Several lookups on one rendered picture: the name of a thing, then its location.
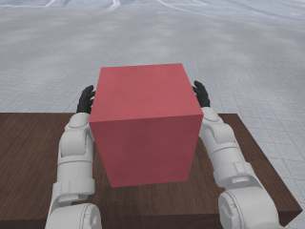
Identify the left robot upper arm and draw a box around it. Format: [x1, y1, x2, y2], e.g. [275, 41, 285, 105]
[46, 202, 102, 229]

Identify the pedestal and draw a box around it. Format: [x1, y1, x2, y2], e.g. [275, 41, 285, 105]
[0, 113, 303, 229]

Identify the left robot forearm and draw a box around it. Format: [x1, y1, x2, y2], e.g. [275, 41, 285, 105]
[45, 113, 95, 229]

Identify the right robot forearm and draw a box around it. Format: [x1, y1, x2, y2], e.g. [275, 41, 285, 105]
[198, 107, 279, 221]

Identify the carton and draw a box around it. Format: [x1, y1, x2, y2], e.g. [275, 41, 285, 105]
[89, 63, 204, 188]

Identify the left robot hand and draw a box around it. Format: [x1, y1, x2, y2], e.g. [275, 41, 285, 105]
[76, 85, 96, 115]

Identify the right robot hand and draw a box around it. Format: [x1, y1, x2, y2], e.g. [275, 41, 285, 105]
[192, 80, 211, 108]

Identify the right robot upper arm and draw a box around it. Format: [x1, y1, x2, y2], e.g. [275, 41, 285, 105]
[218, 186, 297, 229]

